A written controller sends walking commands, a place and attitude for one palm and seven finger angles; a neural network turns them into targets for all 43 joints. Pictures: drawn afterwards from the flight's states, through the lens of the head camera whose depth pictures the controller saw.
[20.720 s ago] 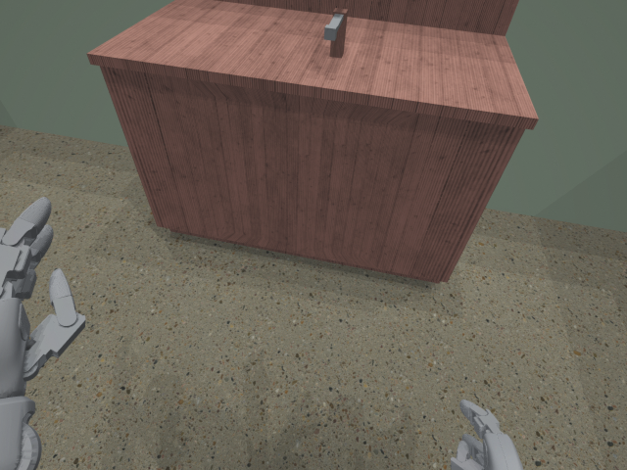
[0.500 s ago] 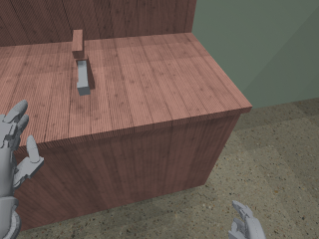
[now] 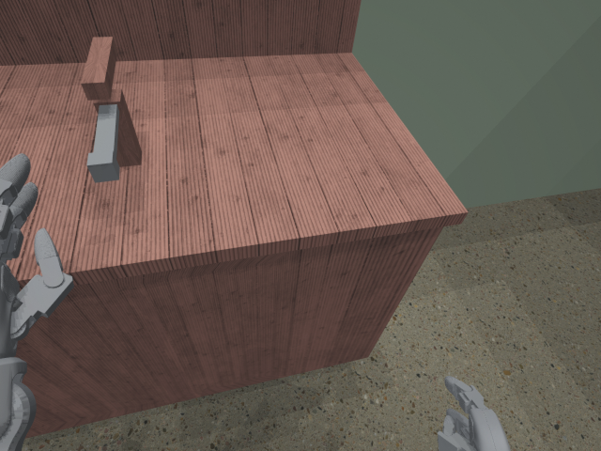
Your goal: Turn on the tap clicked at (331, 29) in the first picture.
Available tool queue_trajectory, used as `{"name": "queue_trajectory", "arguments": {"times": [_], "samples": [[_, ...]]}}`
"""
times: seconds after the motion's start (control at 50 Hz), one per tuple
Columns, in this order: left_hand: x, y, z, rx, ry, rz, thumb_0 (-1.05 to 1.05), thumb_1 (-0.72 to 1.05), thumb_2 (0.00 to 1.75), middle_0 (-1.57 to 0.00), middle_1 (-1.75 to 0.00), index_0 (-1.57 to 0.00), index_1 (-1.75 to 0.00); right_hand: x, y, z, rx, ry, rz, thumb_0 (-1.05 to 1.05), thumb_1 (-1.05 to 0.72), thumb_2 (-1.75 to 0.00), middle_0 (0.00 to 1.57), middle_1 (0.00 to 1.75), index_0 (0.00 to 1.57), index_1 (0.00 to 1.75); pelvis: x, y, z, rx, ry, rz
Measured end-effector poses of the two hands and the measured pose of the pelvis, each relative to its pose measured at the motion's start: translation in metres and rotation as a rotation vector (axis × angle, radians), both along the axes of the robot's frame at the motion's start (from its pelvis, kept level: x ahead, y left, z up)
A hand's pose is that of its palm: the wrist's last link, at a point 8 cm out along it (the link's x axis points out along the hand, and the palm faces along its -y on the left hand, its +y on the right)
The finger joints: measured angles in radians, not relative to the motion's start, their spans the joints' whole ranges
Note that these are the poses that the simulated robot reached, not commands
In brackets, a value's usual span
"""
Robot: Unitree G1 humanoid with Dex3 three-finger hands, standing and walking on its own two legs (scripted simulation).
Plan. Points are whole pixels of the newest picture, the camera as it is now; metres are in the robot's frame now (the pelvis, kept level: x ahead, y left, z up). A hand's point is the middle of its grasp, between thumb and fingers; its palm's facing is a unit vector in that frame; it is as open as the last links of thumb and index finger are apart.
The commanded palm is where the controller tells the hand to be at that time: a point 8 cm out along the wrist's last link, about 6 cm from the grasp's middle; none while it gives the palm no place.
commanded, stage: shuffle to correct the standing spot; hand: left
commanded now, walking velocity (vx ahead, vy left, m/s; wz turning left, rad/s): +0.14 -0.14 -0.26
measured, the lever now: (104, 166) +0.39 +0.30 +0.16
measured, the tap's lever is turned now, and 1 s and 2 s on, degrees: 2 2 0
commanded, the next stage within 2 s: come to a stop and stand still in 0.10 s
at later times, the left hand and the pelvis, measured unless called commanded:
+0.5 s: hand (207, 207) +0.32 +0.15 +0.18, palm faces +0.35 -0.82 -0.45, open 7.4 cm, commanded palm +0.26 +0.19 +0.20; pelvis +0.08 -0.08 +0.00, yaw -3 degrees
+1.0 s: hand (163, 215) +0.30 +0.19 +0.18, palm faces +0.42 -0.85 -0.32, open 7.4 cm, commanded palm +0.24 +0.23 +0.20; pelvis +0.07 -0.05 +0.02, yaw -2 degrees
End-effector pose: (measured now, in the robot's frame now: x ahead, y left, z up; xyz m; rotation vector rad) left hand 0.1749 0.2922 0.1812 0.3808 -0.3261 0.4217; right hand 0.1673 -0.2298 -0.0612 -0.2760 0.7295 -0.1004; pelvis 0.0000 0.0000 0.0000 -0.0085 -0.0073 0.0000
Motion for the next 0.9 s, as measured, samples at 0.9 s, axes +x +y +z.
{"name": "queue_trajectory", "arguments": {"times": [0.9], "samples": [[0.08, -0.051, 0.012, 0.013, 0.027, 0.029, 0.02, 0.89, 0.89, -0.2, -0.3, -0.21, -0.3, 0.069, -0.031, 0.01, 0.061, -0.046, -0.012, 0.01, -0.91, -0.9, 0.2, 0.3, 0.2, 0.3, 0.08, -0.047, 0.016, -0.003, -0.031, -0.029]]}}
